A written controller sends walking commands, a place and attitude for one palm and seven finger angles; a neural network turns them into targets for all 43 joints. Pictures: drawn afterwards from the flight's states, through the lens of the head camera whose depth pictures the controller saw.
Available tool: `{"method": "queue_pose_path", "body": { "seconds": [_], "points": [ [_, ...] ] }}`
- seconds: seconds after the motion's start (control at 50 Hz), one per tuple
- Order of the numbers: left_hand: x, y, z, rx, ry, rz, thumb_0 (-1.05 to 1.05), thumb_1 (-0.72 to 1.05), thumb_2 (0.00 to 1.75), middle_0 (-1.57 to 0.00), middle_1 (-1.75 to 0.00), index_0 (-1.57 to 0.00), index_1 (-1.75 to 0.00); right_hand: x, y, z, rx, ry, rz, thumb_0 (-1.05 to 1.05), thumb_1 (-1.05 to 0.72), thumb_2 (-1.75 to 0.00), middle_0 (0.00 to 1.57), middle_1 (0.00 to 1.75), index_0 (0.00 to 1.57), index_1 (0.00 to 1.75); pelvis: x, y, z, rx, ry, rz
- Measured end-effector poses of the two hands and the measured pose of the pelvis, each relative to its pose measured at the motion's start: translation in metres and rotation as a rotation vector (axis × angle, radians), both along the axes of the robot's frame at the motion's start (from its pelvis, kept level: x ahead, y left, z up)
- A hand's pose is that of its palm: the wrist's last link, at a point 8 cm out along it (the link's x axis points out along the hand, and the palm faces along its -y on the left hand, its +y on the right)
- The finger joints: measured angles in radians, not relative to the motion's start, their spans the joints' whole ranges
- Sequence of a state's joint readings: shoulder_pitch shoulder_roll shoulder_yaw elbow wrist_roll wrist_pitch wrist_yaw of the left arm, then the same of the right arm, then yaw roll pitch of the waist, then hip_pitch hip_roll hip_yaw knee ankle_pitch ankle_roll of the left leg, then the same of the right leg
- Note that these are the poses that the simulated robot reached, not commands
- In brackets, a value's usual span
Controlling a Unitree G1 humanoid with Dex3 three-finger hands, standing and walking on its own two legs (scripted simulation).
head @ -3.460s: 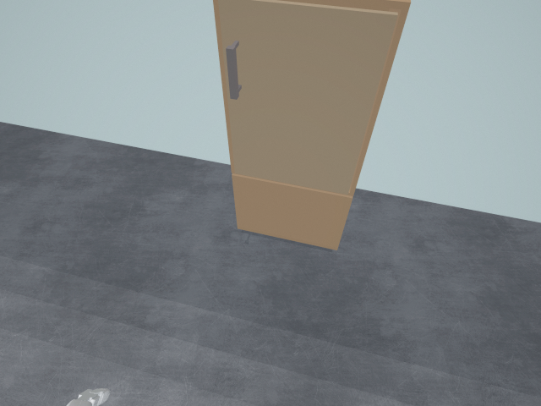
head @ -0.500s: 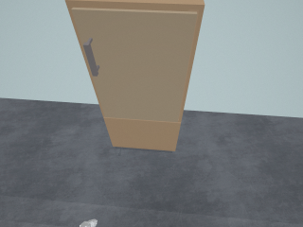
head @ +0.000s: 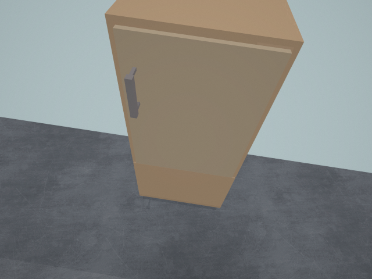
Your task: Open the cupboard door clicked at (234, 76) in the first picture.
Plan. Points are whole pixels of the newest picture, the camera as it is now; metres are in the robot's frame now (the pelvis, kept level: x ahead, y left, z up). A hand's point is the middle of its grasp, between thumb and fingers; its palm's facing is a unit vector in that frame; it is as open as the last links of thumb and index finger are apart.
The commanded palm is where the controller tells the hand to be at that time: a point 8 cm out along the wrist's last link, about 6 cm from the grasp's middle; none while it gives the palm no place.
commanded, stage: come to a stop and stand still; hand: left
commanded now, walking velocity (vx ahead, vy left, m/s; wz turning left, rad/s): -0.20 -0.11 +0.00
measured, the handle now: (134, 93) +0.57 +0.21 +0.04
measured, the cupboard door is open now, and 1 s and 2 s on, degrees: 0 0 0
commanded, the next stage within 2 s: look again from close up in 1.16 s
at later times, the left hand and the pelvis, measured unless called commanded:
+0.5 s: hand out of the picture +0.02 +0.12 -0.15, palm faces +0.04 -0.96 -0.26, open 7.3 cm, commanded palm none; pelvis -0.02 -0.06 +0.01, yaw +0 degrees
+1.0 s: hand out of the picture -0.02 +0.16 -0.17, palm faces +0.06 -0.98 -0.19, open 7.4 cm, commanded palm none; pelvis -0.02 -0.01 +0.00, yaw +0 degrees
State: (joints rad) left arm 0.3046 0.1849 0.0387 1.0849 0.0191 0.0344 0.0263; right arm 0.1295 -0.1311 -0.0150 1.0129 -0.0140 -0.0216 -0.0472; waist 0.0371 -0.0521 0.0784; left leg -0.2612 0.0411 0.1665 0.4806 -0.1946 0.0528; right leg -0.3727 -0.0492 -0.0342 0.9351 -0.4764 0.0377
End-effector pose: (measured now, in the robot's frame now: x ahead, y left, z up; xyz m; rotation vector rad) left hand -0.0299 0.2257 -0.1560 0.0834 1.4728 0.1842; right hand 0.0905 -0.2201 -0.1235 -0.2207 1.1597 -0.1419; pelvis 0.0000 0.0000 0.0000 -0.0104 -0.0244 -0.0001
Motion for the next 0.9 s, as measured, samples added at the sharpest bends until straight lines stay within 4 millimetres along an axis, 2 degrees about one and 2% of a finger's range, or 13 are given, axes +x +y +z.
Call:
{"method": "queue_pose_path", "body": {
  "seconds": [0.06,0.14,0.26,0.32,0.38,0.52,0.6,0.68,0.76,0.84,0.9],
  "points": [
    [0.022,0.003,0.003,0.013,-0.033,-0.025,0.01,0.91,0.9,-0.2,-0.29,-0.2,-0.3,-0.006,-0.007,0.001,-0.007,0.017,-0.027,-0.01,-0.94,-0.9,0.2,0.3,0.21,0.3,-0.002,-0.003,0.002,-0.004,0.003,-0.009],
    [0.049,0.002,0.007,0.04,-0.104,-0.045,0.01,0.91,0.9,-0.19,-0.29,-0.2,-0.3,-0.023,-0.024,-0.003,-0.01,0.049,-0.057,0.0,-0.93,-0.9,0.2,0.3,0.21,0.3,-0.007,-0.013,0.001,-0.003,0.005,-0.013],
    [0.073,-0.019,0.017,0.09,-0.213,-0.089,0.0,0.91,0.9,-0.19,-0.29,-0.2,-0.3,-0.057,-0.054,-0.023,0.032,0.097,-0.093,0.0,-0.91,-0.9,0.2,0.3,0.2,0.3,-0.017,-0.037,-0.006,0.017,0.005,-0.011],
    [0.07,-0.037,0.02,0.109,-0.233,-0.113,0.0,0.91,0.9,-0.19,-0.29,-0.2,-0.3,-0.074,-0.066,-0.037,0.073,0.126,-0.114,0.01,-0.91,-0.9,0.2,0.3,0.2,0.3,-0.02,-0.051,-0.011,0.033,0.001,-0.013],
    [0.061,-0.052,0.03,0.101,-0.222,-0.112,0.0,0.91,0.9,-0.2,-0.29,-0.2,-0.3,-0.09,-0.071,-0.035,0.1,0.172,-0.117,0.01,-0.91,-0.9,0.2,0.3,0.2,0.3,-0.02,-0.058,-0.003,0.043,0.008,-0.019],
    [0.038,-0.054,0.041,0.111,-0.183,-0.067,0.01,0.92,0.9,-0.2,-0.3,-0.2,-0.3,-0.114,-0.079,-0.026,0.099,0.249,-0.095,0.01,-0.91,-0.9,0.2,0.3,0.2,0.3,-0.021,-0.063,0.008,0.053,0.029,-0.001],
    [0.02,-0.047,0.038,0.109,-0.154,-0.03,0.01,0.91,0.9,-0.2,-0.3,-0.2,-0.3,-0.112,-0.078,-0.023,0.07,0.273,-0.066,0.01,-0.91,-0.9,0.2,0.3,0.2,0.3,-0.023,-0.056,0.008,0.051,0.034,0.013],
    [-0.003,-0.034,0.028,0.088,-0.096,-0.005,0.01,0.91,0.9,-0.2,-0.3,-0.2,-0.3,-0.093,-0.068,-0.018,0.039,0.226,-0.043,0.01,-0.91,-0.9,0.2,0.3,0.2,0.3,-0.026,-0.043,0.005,0.044,0.036,0.014],
    [-0.018,-0.016,0.008,0.053,-0.035,0.014,0.01,0.91,0.9,-0.2,-0.3,-0.2,-0.3,-0.074,-0.049,-0.018,0.004,0.144,-0.025,0.01,-0.91,-0.9,0.2,0.3,0.2,0.3,-0.026,-0.024,-0.006,0.01,0.036,0.018],
    [-0.018,-0.008,0.005,0.036,-0.014,0.008,0.01,0.91,0.9,-0.2,-0.29,-0.2,-0.3,-0.064,-0.026,-0.011,0.013,0.118,-0.007,0.01,-0.91,-0.9,0.2,0.3,0.2,0.3,-0.025,-0.017,-0.002,0.027,0.03,0.009],
    [-0.011,-0.008,0.007,0.029,-0.027,-0.003,0.01,0.91,0.9,-0.2,-0.29,-0.2,-0.3,-0.058,-0.018,-0.013,0.02,0.108,-0.01,0.01,-0.93,-0.9,0.2,0.3,0.2,0.3,-0.022,-0.014,0.0,0.037,0.03,0.008]
  ]
}}
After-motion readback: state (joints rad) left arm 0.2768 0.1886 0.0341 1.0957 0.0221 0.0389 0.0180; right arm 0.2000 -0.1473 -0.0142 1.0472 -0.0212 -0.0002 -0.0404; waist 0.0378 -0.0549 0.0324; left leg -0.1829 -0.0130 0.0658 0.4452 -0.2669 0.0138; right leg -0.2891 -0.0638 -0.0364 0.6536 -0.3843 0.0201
